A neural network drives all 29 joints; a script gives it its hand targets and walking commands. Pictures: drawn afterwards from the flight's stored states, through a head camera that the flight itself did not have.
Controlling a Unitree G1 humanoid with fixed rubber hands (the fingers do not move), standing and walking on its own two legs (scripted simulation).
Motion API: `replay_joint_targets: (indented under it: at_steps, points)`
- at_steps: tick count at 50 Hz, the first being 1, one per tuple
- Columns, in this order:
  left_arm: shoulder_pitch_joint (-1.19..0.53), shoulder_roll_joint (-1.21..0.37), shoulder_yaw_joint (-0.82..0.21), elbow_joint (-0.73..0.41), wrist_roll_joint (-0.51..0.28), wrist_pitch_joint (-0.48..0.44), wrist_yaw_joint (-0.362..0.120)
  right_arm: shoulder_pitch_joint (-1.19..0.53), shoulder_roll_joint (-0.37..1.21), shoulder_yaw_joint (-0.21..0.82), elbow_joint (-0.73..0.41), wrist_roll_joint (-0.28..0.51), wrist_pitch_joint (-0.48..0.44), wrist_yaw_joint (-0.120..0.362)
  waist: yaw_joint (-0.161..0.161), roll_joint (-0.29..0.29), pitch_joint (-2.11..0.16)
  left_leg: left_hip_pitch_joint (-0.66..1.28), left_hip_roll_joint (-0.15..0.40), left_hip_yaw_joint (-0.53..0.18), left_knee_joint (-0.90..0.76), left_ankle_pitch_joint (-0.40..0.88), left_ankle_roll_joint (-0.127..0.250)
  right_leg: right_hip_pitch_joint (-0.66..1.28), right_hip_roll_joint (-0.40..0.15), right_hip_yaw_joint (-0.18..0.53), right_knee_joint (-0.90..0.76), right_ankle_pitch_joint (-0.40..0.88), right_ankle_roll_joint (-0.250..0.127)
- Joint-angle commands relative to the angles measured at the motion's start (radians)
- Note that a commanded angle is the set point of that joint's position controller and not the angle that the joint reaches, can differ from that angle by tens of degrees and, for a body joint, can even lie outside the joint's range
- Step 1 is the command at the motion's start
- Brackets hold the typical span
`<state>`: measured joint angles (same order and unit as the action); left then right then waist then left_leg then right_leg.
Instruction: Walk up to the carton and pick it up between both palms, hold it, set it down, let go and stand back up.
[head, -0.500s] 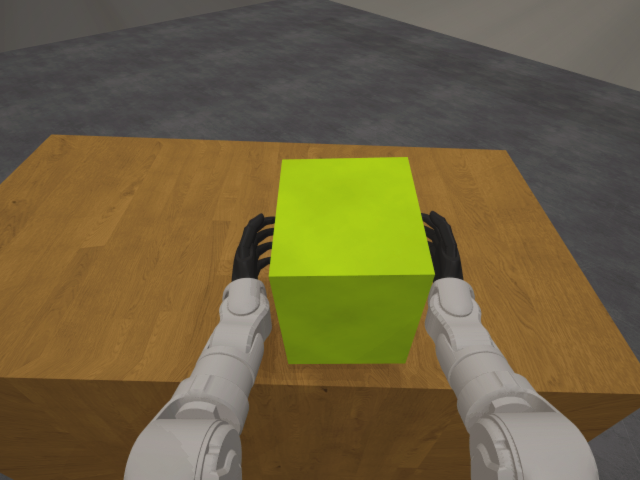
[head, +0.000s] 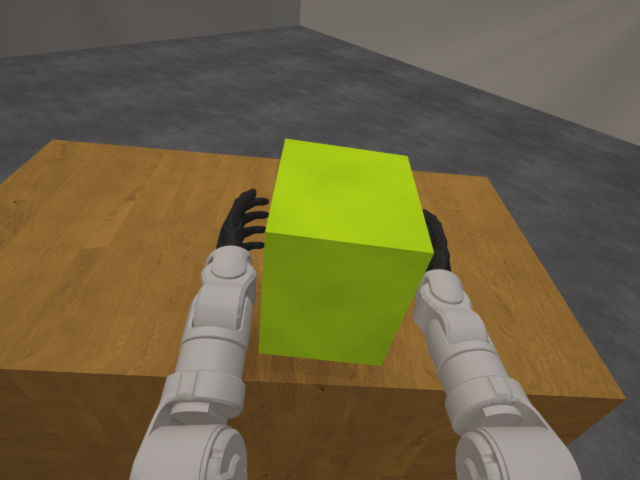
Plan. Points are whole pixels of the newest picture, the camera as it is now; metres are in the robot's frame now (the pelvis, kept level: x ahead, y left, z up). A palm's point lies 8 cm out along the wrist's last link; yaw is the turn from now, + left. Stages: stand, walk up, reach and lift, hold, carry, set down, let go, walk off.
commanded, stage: reach and lift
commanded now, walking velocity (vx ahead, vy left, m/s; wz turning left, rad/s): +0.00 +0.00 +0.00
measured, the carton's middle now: (333, 253) +0.40 +0.00 +0.12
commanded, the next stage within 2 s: hold in 1.18 s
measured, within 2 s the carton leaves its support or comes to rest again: neither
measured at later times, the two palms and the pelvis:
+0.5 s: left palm (239, 234) +0.38 +0.12 +0.16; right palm (442, 269) +0.36 -0.14 +0.14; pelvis +0.01 +0.00 +0.00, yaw +0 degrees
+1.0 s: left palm (234, 229) +0.37 +0.13 +0.17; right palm (443, 261) +0.36 -0.13 +0.16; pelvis +0.01 +0.00 +0.00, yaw +1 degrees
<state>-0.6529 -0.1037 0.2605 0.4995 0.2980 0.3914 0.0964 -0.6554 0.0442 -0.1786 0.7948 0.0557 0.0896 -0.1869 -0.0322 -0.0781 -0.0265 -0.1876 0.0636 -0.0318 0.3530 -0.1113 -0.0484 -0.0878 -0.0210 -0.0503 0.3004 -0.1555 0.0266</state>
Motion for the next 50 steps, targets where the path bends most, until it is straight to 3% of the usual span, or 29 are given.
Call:
replay_joint_targets:
  at_steps: [1, 6, 10, 22, 29, 37, 43, 44, 50]
  points:
    - [-0.653, -0.696, -0.472, -0.133, -0.096, -0.032, -0.156, -0.951, 0.575, 0.373, -0.363, 0.005, -0.072, 0.124, -0.03, 0.109, -0.451, 0.258, -0.083, 0.056, -0.044, 0.09, 0.014, 0.031, 0.083, -0.039, -0.051, 0.046, 0.024]
    - [-0.622, -0.693, -0.526, -0.233, -0.118, 0.003, -0.17, -0.918, 0.601, 0.471, -0.463, 0.064, -0.045, 0.093, -0.04, 0.119, -0.515, 0.307, -0.1, 0.057, -0.003, 0.219, 0.007, 0.087, 0.086, -0.033, -0.04, 0.186, 0.036]
    - [-0.604, -0.657, -0.546, -0.272, -0.123, 0.042, -0.191, -0.889, 0.592, 0.483, -0.505, 0.083, -0.015, 0.074, -0.062, 0.125, -0.466, 0.296, -0.106, 0.056, -0.005, 0.187, 0.008, 0.099, 0.083, -0.032, -0.039, 0.173, 0.042]
    - [-0.54, -0.612, -0.527, -0.327, -0.12, 0.113, -0.217, -0.887, 0.565, 0.549, -0.654, 0.117, 0.032, 0.055, -0.037, 0.093, -0.417, 0.309, -0.105, 0.051, -0.004, 0.203, 0.015, 0.091, 0.088, -0.038, -0.038, 0.184, 0.046]
    - [-0.514, -0.598, -0.543, -0.385, -0.125, 0.142, -0.225, -0.839, 0.55, 0.576, -0.686, 0.143, 0.054, 0.039, -0.047, 0.096, -0.423, 0.337, -0.108, 0.051, 0.004, 0.259, 0.009, 0.106, 0.09, -0.039, -0.038, 0.248, 0.05]
    - [-0.52, -0.582, -0.584, -0.47, -0.139, 0.163, -0.236, -0.796, 0.536, 0.586, -0.738, 0.162, 0.079, 0.016, -0.087, 0.117, -0.429, 0.352, -0.111, 0.04, 0.016, 0.285, -0.002, 0.119, 0.088, -0.038, -0.033, 0.304, 0.053]
    - [-0.52, -0.578, -0.597, -0.487, -0.141, 0.182, -0.235, -0.801, 0.532, 0.594, -0.76, 0.165, 0.094, 0.017, -0.084, 0.133, -0.408, 0.346, -0.108, 0.037, 0.009, 0.268, -0.009, 0.096, 0.09, -0.047, -0.036, 0.262, 0.049]
    - [-0.513, -0.57, -0.593, -0.483, -0.136, 0.187, -0.236, -0.822, 0.529, 0.599, -0.779, 0.168, 0.092, 0.018, -0.071, 0.126, -0.419, 0.354, -0.106, 0.039, 0.01, 0.271, -0.008, 0.098, 0.089, -0.044, -0.039, 0.261, 0.049]
    - [-0.505, -0.547, -0.557, -0.47, -0.117, 0.209, -0.242, -0.826, 0.512, 0.588, -0.724, 0.176, 0.107, 0.02, -0.057, 0.114, -0.381, 0.338, -0.107, 0.046, 0.0, 0.237, 0.004, 0.106, 0.088, -0.042, -0.045, 0.224, 0.051]
